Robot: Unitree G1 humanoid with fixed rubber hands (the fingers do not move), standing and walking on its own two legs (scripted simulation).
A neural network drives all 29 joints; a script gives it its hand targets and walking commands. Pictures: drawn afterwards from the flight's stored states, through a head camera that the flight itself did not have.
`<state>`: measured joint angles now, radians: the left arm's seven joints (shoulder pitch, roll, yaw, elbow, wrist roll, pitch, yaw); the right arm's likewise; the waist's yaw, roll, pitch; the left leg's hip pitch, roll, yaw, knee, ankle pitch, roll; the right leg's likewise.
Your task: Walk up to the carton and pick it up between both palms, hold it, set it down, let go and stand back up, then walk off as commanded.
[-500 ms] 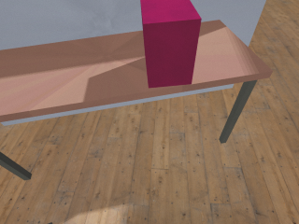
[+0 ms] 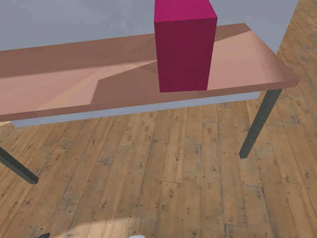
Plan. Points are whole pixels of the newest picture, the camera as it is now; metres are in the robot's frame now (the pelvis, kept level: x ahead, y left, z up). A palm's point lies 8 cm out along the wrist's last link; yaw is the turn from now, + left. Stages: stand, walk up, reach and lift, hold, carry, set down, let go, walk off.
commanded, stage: walk up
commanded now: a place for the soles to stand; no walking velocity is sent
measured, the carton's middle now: (181, 44) +0.82 -0.04 +0.09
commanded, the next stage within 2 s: none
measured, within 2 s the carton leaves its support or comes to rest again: neither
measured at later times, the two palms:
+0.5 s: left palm out of the picture +0.04 +0.30 -0.03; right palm out of the picture -0.02 -0.33 -0.09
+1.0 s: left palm out of the picture +0.04 +0.42 -0.08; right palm out of the picture -0.03 -0.26 -0.05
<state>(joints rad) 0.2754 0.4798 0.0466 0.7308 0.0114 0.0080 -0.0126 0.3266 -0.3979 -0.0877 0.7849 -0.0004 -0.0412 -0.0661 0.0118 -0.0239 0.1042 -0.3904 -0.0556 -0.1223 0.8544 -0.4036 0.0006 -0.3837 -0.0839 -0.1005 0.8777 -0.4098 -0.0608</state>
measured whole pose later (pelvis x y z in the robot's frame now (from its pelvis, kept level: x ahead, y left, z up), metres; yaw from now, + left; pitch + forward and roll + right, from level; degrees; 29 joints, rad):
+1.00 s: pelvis -0.03 +0.08 +0.02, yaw +6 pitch -2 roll -2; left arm 0.26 0.50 0.05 0.73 0.01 0.05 -0.04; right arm 0.47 -0.41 -0.08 0.84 0.00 -0.07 -0.05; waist -0.05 -0.04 0.08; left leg -0.32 -0.05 -0.09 0.73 -0.37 0.03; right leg -0.48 -0.07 -0.09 1.09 -0.38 -0.06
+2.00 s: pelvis +0.08 +0.04 +0.01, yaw +7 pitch -3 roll +1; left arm 0.23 0.44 0.05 0.73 0.01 0.01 -0.01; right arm 0.26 -0.41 -0.08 0.82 0.00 -0.08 -0.05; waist 0.03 -0.04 0.09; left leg -0.34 -0.04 -0.11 0.70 -0.33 -0.01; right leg -0.29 -0.04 -0.07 0.84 -0.48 -0.07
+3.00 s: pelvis +0.07 +0.01 +0.01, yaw +8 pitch -2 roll +1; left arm 0.22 0.45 0.05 0.77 0.01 0.02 -0.02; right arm 0.19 -0.41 -0.07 0.85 0.00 -0.04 -0.05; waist 0.03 -0.03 0.10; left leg -0.36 -0.03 -0.09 0.71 -0.32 -0.01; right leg -0.30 -0.04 -0.10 0.74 -0.41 -0.05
